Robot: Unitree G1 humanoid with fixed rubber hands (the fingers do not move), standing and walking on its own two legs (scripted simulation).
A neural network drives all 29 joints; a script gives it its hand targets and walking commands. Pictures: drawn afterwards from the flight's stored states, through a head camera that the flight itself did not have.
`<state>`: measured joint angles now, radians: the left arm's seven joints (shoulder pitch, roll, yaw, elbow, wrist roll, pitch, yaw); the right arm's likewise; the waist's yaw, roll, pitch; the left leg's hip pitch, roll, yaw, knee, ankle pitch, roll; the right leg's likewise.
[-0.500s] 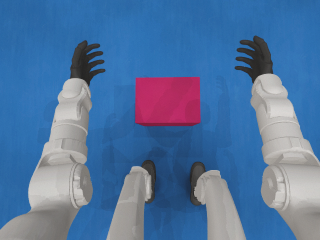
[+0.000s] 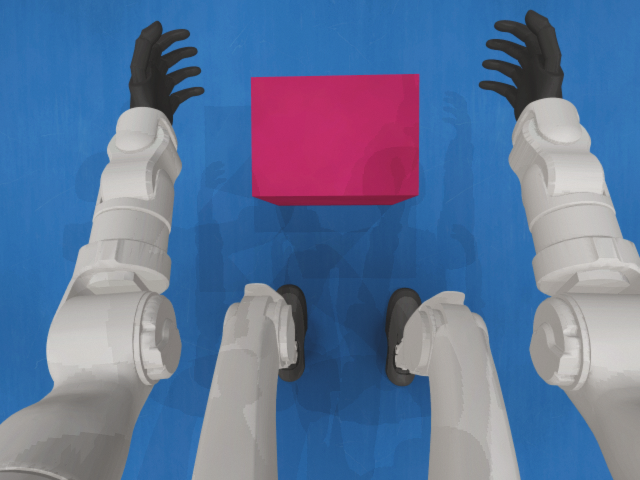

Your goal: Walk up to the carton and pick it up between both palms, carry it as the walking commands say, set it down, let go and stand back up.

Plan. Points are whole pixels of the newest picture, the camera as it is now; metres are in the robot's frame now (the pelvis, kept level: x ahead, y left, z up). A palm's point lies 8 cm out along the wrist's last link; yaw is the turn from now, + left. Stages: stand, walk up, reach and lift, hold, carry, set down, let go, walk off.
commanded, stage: reach and lift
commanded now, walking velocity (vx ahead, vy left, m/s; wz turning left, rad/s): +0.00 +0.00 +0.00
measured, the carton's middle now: (334, 153) +0.50 +0.04 -0.40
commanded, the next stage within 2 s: none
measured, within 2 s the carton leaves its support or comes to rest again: neither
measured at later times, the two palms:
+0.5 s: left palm (204, 138) +0.49 +0.23 -0.27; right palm (477, 133) +0.51 -0.17 -0.27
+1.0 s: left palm (223, 146) +0.49 +0.22 -0.34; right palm (461, 141) +0.52 -0.17 -0.34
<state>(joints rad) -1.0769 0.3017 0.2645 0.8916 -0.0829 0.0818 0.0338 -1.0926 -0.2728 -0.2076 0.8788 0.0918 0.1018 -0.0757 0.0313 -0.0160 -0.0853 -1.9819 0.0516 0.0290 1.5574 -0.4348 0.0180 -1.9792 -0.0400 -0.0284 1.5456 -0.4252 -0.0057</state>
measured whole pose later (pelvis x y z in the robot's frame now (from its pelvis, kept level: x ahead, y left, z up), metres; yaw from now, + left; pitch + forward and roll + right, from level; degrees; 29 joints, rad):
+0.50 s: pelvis -0.01 +0.00 -0.12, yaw +1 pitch +44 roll +0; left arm -1.22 0.35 0.15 1.03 -0.23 0.03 0.10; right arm -1.24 -0.32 -0.11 1.03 0.19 0.05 -0.14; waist 0.03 -0.01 0.12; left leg -2.23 0.05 0.02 2.00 -0.53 0.02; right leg -2.23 -0.05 -0.02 1.99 -0.53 -0.01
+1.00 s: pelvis -0.02 +0.00 -0.17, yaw +1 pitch +38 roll -1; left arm -1.36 0.40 0.03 1.16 -0.32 -0.01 0.11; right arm -1.39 -0.38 0.00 1.17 0.31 0.00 -0.13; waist 0.02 -0.01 0.31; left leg -2.30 0.05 0.01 2.17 -0.53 0.03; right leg -2.29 -0.06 -0.01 2.17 -0.53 -0.01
